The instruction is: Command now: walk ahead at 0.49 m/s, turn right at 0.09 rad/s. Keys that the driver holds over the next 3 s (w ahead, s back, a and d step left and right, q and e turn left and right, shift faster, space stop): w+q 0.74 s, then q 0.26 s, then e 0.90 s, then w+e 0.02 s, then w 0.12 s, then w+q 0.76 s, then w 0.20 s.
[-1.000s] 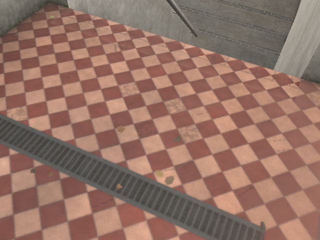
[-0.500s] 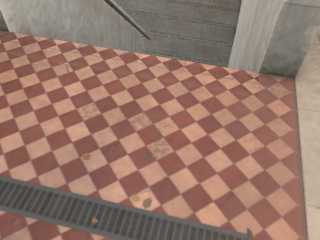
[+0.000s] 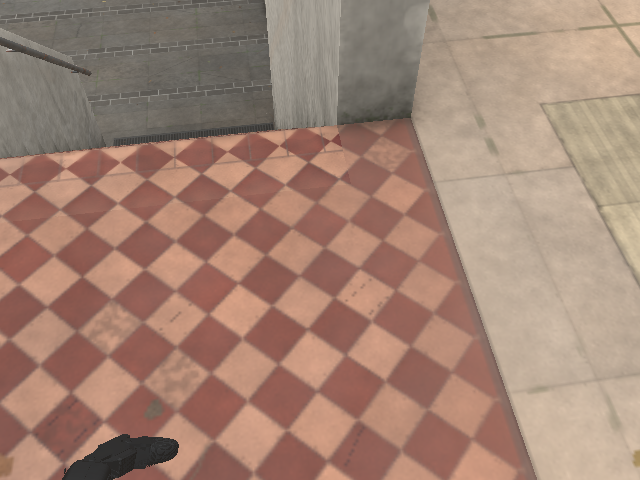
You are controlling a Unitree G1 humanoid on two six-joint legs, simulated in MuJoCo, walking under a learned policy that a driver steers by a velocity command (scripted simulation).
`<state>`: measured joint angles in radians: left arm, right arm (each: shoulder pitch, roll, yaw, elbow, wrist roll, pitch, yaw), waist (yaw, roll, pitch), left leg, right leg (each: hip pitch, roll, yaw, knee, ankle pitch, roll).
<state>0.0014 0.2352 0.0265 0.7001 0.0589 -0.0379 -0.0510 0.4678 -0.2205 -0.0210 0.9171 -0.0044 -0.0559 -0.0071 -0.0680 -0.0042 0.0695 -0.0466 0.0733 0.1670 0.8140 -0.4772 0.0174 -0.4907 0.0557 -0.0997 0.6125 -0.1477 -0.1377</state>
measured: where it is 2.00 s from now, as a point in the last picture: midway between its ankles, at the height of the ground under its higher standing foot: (265, 409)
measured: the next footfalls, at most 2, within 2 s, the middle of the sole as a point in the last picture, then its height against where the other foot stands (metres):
left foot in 0.52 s outside the picture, level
right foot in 1.00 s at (272, 340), level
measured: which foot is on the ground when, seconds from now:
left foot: up 0.00-0.50, down 0.52-1.00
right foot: down 0.00-0.52, up 0.54-0.98, down 1.00-1.00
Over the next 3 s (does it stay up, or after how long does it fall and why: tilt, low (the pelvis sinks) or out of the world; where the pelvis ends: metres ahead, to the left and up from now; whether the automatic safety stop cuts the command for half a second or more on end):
stays up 0.99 0.22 0.02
